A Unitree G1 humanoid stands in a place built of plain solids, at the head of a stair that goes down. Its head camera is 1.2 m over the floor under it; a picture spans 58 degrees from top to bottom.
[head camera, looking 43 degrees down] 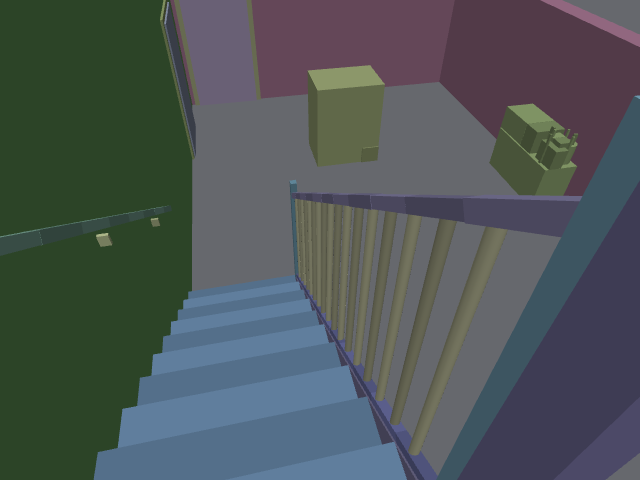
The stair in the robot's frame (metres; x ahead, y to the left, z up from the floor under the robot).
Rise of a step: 0.18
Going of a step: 0.25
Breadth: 0.98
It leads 12 degrees to the left of straight ahead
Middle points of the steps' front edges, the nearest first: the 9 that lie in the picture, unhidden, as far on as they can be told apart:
0.70 0.29 -0.36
0.94 0.35 -0.54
1.18 0.40 -0.72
1.42 0.45 -0.90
1.67 0.50 -1.08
1.91 0.55 -1.26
2.15 0.61 -1.44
2.39 0.66 -1.62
2.64 0.71 -1.80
